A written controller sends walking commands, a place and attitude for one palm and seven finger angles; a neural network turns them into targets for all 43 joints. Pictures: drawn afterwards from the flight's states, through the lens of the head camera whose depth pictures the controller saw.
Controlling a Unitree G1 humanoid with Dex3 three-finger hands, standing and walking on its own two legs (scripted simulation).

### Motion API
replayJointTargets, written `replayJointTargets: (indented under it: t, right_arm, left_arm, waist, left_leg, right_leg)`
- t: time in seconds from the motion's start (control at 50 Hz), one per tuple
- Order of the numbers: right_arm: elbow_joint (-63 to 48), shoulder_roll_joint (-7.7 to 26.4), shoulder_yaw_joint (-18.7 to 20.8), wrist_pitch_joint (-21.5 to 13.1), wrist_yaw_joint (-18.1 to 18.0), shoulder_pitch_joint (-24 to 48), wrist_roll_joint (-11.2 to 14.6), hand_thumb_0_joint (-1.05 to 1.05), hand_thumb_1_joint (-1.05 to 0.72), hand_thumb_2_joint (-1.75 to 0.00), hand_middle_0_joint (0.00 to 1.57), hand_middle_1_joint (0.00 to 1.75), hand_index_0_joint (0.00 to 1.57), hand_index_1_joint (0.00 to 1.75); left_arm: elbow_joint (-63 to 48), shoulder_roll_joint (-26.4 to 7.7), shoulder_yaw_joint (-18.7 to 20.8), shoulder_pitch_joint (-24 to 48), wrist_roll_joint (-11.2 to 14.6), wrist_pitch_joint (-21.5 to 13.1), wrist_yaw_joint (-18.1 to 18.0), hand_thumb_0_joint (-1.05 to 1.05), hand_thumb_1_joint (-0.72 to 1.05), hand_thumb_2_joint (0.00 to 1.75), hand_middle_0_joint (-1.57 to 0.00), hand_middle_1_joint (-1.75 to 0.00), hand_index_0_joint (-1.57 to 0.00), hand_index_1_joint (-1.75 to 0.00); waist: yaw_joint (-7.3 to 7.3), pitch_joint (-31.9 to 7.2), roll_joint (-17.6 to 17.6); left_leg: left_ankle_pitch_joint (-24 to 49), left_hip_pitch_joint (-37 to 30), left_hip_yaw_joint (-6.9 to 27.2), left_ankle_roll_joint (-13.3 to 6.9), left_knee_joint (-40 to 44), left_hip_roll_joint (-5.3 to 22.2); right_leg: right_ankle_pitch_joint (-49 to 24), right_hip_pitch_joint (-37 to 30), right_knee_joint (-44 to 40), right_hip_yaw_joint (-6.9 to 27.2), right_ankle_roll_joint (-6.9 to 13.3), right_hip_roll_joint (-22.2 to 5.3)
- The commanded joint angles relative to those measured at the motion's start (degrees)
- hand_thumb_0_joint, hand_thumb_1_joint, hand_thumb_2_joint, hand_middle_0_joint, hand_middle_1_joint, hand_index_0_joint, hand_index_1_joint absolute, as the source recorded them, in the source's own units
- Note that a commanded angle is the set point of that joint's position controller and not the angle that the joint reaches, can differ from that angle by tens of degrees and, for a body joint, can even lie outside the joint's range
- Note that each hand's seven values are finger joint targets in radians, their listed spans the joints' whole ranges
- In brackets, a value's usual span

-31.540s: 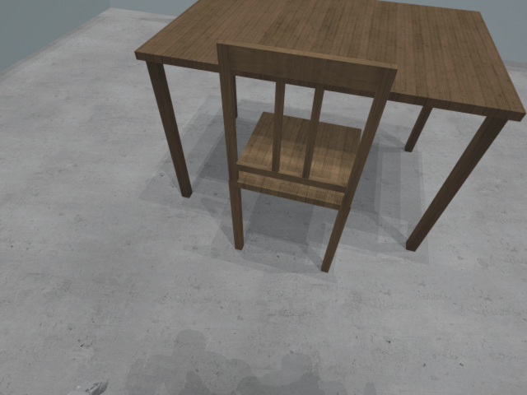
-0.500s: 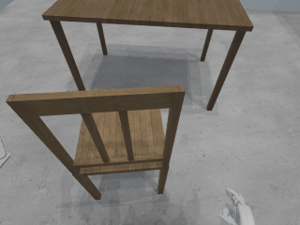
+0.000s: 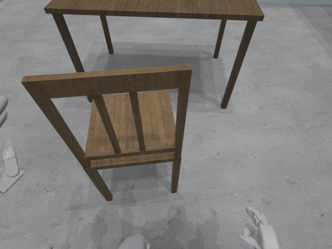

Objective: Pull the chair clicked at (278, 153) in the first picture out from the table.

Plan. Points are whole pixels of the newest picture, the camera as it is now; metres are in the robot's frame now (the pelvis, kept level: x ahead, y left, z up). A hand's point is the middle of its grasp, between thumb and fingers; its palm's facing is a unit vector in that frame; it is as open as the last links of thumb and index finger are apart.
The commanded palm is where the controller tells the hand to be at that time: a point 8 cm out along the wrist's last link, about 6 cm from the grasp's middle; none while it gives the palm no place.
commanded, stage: stop stepping back and stand still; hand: left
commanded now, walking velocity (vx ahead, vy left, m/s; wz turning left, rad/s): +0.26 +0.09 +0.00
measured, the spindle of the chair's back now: (109, 127) +0.48 +0.22 -0.07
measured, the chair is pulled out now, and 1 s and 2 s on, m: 0.55 0.55 0.55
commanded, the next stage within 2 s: let the arm hang, fingers relaxed in 1.48 s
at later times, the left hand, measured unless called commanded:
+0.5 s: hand out of the picture +0.12 +0.27 +0.17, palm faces +0.46 -0.79 -0.40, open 7.4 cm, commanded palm +0.06 +0.31 +0.19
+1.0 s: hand out of the picture +0.12 +0.29 +0.17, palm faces +0.42 -0.77 -0.48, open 7.4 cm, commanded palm +0.06 +0.33 +0.19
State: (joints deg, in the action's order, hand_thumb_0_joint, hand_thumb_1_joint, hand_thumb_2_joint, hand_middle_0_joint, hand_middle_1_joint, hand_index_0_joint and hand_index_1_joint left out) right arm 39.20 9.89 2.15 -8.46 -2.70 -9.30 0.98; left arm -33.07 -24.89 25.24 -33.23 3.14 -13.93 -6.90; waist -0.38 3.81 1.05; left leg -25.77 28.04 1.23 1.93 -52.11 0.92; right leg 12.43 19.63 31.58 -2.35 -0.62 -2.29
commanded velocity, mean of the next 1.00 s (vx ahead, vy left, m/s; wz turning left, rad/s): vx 0.13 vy -0.01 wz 0.00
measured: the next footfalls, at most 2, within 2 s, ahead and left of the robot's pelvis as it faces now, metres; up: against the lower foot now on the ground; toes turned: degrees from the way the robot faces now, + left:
left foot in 0.08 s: +0.03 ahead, +0.14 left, +0.00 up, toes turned +2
right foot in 0.62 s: -0.02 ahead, -0.10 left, +0.00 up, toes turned +0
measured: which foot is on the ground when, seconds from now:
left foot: up 0.00-0.06, down 0.08-0.62, up 0.64-0.80, down 0.82-1.00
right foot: down 0.00-0.48, up 0.50-0.60, down 0.62-1.00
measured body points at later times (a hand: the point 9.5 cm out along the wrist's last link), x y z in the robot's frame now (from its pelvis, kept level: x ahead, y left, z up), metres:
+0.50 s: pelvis -0.08 +0.01 +0.00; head -0.11 +0.00 +0.45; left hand +0.09 +0.31 +0.19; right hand +0.07 -0.24 -0.08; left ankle -0.01 +0.13 -0.72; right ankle +0.01 -0.13 -0.72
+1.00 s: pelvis -0.07 +0.02 +0.00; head -0.07 +0.03 +0.45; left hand +0.09 +0.33 +0.20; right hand +0.08 -0.20 -0.08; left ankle -0.08 +0.12 -0.73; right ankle -0.06 -0.10 -0.73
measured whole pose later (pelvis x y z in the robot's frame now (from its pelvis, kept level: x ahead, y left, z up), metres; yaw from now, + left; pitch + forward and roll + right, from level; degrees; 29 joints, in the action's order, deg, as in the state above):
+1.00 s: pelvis -0.07 +0.02 +0.00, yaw +2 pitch -1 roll +0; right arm 36.7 10.3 -0.2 -7.5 -3.5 -13.8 2.0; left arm -28.9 -25.1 23.5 -31.6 2.5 -9.0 -8.7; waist -0.6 0.9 -0.6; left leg -17.2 12.9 -2.8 -1.6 -30.7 -0.3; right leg 12.9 14.2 29.4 -1.1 -0.1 -0.6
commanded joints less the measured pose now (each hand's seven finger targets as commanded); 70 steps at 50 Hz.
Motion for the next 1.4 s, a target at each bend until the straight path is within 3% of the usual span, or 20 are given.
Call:
replayJointTargets:
  t: [0.0, 0.04, 0.08, 0.1, 0.14, 0.2, 0.3, 0.38, 0.48, 0.56, 0.6, 0.62, 0.7, 0.76, 0.82, 0.86, 0.96, 1.0, 1.16, 1.38]
  right_arm:
    - [-12.2, 5.2, 0.4, -0.2, -1.7, 4.0, 1.5, 0.0, -0.9, -0.9, 0.2, 0.3, 0.2, 0.3]
    - [-12.9, 7.3, 1.2, 0.0, -2.6, 3.0, 1.6, 0.0, -0.9, -0.9, 0.2, 0.3, 0.2, 0.3]
    - [-13.3, 8.7, 1.5, -1.5, -2.9, 2.0, 0.7, 0.0, -0.9, -0.9, 0.2, 0.3, 0.2, 0.3]
    - [-12.2, 8.4, 1.9, -2.0, -2.7, 0.9, 0.6, 0.0, -0.9, -0.9, 0.2, 0.3, 0.2, 0.3]
    - [-12.3, 8.3, 1.3, -2.7, -2.2, 1.8, 0.7, 0.0, -0.9, -0.9, 0.2, 0.3, 0.2, 0.3]
    - [-10.7, 9.7, 1.5, -2.8, -1.4, -0.1, 1.3, 0.0, -0.9, -0.9, 0.2, 0.3, 0.2, 0.3]
    - [-9.8, 9.0, 1.2, -1.9, -1.8, -0.6, 0.7, 0.0, -0.9, -0.9, 0.2, 0.3, 0.2, 0.3]
    - [-9.7, 8.8, 0.0, -1.0, -2.3, -0.1, 0.5, 0.0, -0.9, -0.9, 0.2, 0.3, 0.2, 0.3]
    - [-13.0, 7.8, 0.5, -0.8, -2.0, 3.4, 0.3, 0.0, -0.9, -0.9, 0.2, 0.3, 0.2, 0.3]
    - [-12.6, 8.2, 0.7, -0.7, -0.5, 0.3, 1.1, 0.0, -0.9, -0.9, 0.2, 0.3, 0.2, 0.3]
    - [-11.8, 7.8, 1.0, -0.4, -0.5, 0.3, 0.7, 0.0, -0.9, -0.9, 0.2, 0.3, 0.2, 0.3]
    - [-11.4, 7.6, 0.5, -0.2, -0.5, 0.1, 0.8, 0.0, -0.9, -0.9, 0.2, 0.3, 0.2, 0.3]
    - [-10.6, 7.2, 0.1, 0.8, -1.0, 0.9, 1.2, 0.0, -0.9, -0.9, 0.2, 0.3, 0.2, 0.3]
    - [-10.9, 7.4, -0.5, -0.7, -2.6, 1.6, 0.4, 0.0, -0.9, -0.9, 0.2, 0.3, 0.2, 0.3]
    - [-12.5, 8.9, 0.3, -2.2, -2.7, 0.9, 0.4, 0.0, -0.9, -0.9, 0.2, 0.3, 0.2, 0.3]
    - [-11.5, 7.1, 0.2, -2.4, -2.1, 2.3, 0.1, 0.0, -0.9, -0.9, 0.2, 0.3, 0.2, 0.3]
    - [-11.7, 8.6, 0.6, -2.1, -1.0, 2.3, 1.0, 0.0, -0.9, -0.9, 0.2, 0.3, 0.2, 0.3]
    - [-11.2, 8.8, 1.0, -1.9, -0.9, 1.5, 1.0, 0.0, -0.9, -0.9, 0.2, 0.3, 0.2, 0.3]
    - [-12.2, 8.3, 1.2, -1.1, -1.5, 2.4, 1.0, 0.0, -0.9, -0.9, 0.2, 0.3, 0.2, 0.3]
    - [-13.8, 8.6, 1.7, 1.6, -1.7, 3.7, 1.6, 0.0, -0.9, -0.9, 0.2, 0.3, 0.2, 0.3]
  left_arm:
    - [-6.5, -10.4, 9.4, -5.8, 1.1, -0.3, -3.0, 0.0, 0.9, 0.9, -0.2, -0.3, -0.2, -0.3]
    - [-10.4, -12.4, 9.8, -5.8, 1.1, -1.2, -3.8, 0.0, 0.9, 0.9, -0.2, -0.3, -0.2, -0.3]
    - [-16.2, -12.1, 8.6, -2.7, 0.8, -2.0, -4.3, 0.0, 0.9, 0.9, -0.2, -0.3, -0.2, -0.3]
    - [-16.4, -12.9, 9.5, -2.7, 0.1, -1.6, -4.5, 0.0, 0.9, 0.9, -0.2, -0.3, -0.2, -0.3]
    - [-15.3, -12.6, 8.0, 0.2, -0.2, -0.5, -4.0, 0.0, 0.9, 0.9, -0.2, -0.3, -0.2, -0.3]
    - [-8.5, -10.2, 5.5, 2.4, -1.2, 0.2, -3.5, 0.0, 0.9, 0.9, -0.2, -0.3, -0.2, -0.3]
    - [-1.1, -9.7, 3.9, 9.7, -1.0, 1.6, -2.7, 0.0, 0.9, 0.9, -0.2, -0.3, -0.2, -0.3]
    - [-1.7, -8.9, 2.9, 10.4, -0.7, 2.3, -3.2, 0.0, 0.9, 0.9, -0.2, -0.3, -0.2, -0.3]
    - [-9.4, -10.8, 4.8, 10.3, -1.8, 2.4, -3.3, 0.0, 0.9, 0.9, -0.2, -0.3, -0.2, -0.3]
    - [-3.6, -9.1, 3.7, 3.5, -1.3, 2.2, -2.3, 0.0, 0.9, 0.9, -0.2, -0.3, -0.2, -0.3]
    - [-3.6, -11.7, 5.6, 2.7, -0.2, 1.8, -1.6, 0.0, 0.9, 0.9, -0.2, -0.3, -0.2, -0.3]
    - [-5.6, -12.5, 6.2, 6.2, 0.4, 1.6, -1.8, 0.0, 0.9, 0.9, -0.2, -0.3, -0.2, -0.3]
    - [-2.2, -9.7, 4.5, 7.5, 0.1, 2.3, -2.2, 0.0, 0.9, 0.9, -0.2, -0.3, -0.2, -0.3]
    - [-4.5, -9.2, 3.3, 8.5, -0.6, 1.3, -3.3, 0.0, 0.9, 0.9, -0.2, -0.3, -0.2, -0.3]
    - [-11.7, -10.2, 3.4, 9.8, -1.2, 0.2, -3.9, 0.0, 0.9, 0.9, -0.2, -0.3, -0.2, -0.3]
    - [-9.2, -10.6, 4.6, 6.8, -0.8, 0.8, -3.6, 0.0, 0.9, 0.9, -0.2, -0.3, -0.2, -0.3]
    - [-6.7, -10.7, 5.7, 1.7, 0.1, 1.5, -3.0, 0.0, 0.9, 0.9, -0.2, -0.3, -0.2, -0.3]
    - [-5.8, -9.5, 5.8, 1.3, 0.6, 1.1, -2.7, 0.0, 0.9, 0.9, -0.2, -0.3, -0.2, -0.3]
    - [-7.0, -8.7, 4.4, 0.6, 1.4, 1.7, -2.7, 0.0, 0.9, 0.9, -0.2, -0.3, -0.2, -0.3]
    - [-9.6, -10.4, 6.5, -4.3, 1.9, 2.1, -3.6, 0.0, 0.9, 0.9, -0.2, -0.3, -0.2, -0.3]
  waist:
    - [-0.61, -11.2, -9.5]
    - [-0.45, -10.8, 0.7]
    - [0.42, -8.1, 15.4]
    - [0.68, -8.1, 16.0]
    - [0.13, -5.6, 20.4]
    - [0.35, -4.3, 7.5]
    - [-0.81, 0.1, -8.8]
    - [-1.29, -3.4, -5.4]
    - [0.9, -2.7, 19.9]
    - [1.83, -0.7, 2.5]
    - [0.33, -0.9, -10.8]
    - [-0.24, -0.8, -10.6]
    - [-0.98, -1.5, -11.0]
    - [-0.24, -2.4, 1.2]
    - [0.94, -5.3, 15.8]
    - [0.5, -7.1, 15.0]
    - [0.27, -7.1, -2.1]
    - [0.17, -5.9, 1.8]
    - [0.1, -10.8, 3.0]
    - [0.25, -11.9, 3.6]
  left_leg:
    - [1.7, -10.8, 1.3, -1.4, 13.0, 2.5]
    - [4.3, -16.2, -1.4, -2.6, 29.3, 3.0]
    - [3.3, -13.9, 10.6, -7.4, 36.2, 12.3]
    - [7.6, -12.9, 10.6, -8.6, 35.6, 13.5]
    - [-14.1, -0.1, 11.6, -8.0, 40.5, 12.5]
    - [-11.0, 0.8, 5.1, -6.3, 31.1, 7.5]
    - [-6.0, -12.6, -1.3, -3.4, 12.1, -0.6]
    - [-3.4, -16.9, 0.1, -4.7, 18.0, 0.3]
    - [-24.9, 9.7, 15.8, -9.7, 45.1, 12.2]
    - [-12.0, 6.1, 3.4, -5.0, 27.3, 4.4]
    - [-0.7, -0.4, -1.3, -2.0, -0.5, -2.5]
    - [3.3, -0.9, -1.1, -1.5, -8.6, -1.9]
    - [4.3, -15.7, -0.3, -3.2, 7.6, 2.0]
    - [2.1, -20.3, -3.0, -4.4, 27.9, 0.3]
    - [8.9, -23.1, 15.0, -10.5, 37.5, 13.5]
    - [3.9, -15.8, 14.5, -9.9, 39.0, 13.9]
    - [11.9, -10.6, 3.8, -4.6, 28.4, 5.4]
    - [8.3, -12.4, 4.2, -3.8, 31.7, 5.7]
    - [43.1, -25.3, 2.6, -2.5, 29.4, 8.2]
    - [36.8, -23.6, 1.5, -3.0, 28.8, 6.6]
  right_leg:
    - [-7.1, -0.7, -6.1, 6.0, 6.3, -12.6]
    - [4.8, -0.9, -2.8, 4.4, 3.1, -8.3]
    - [12.5, 1.8, 4.5, 2.2, 0.2, -1.7]
    - [14.1, 1.6, 7.7, 0.9, -0.6, 0.5]
    - [14.1, -4.8, 10.7, 1.5, -0.3, 0.6]
    - [6.0, -10.8, -2.2, 2.2, -0.7, 0.1]
    - [31.3, 11.7, -20.6, 14.1, 4.9, -7.8]
    - [26.4, 9.4, -14.6, 9.9, 4.7, -6.6]
    - [13.7, -11.0, 21.8, -1.4, -0.2, 5.1]
    - [11.9, -13.5, -6.1, 0.0, 1.7, 2.0]
    - [21.6, -1.5, -23.3, 26.5, 10.7, -12.2]
    - [15.5, 0.3, -25.0, 28.9, 13.7, -17.2]
    - [22.6, 10.9, -20.3, 13.9, 8.6, -12.4]
    - [20.1, 4.9, -12.6, 9.6, 5.7, -7.2]
    - [10.0, 5.9, 6.8, 3.0, 1.2, 1.3]
    - [13.8, 0.5, 10.3, 3.0, 0.6, 0.2]
    - [-8.3, -13.1, -9.1, 8.5, 2.6, -3.2]
    - [-3.7, -9.8, -9.5, 8.7, 2.7, -2.8]
    - [-23.5, -12.3, -7.1, 6.0, 2.2, -2.9]
    - [-25.5, -16.0, -8.8, 7.0, 2.7, -4.4]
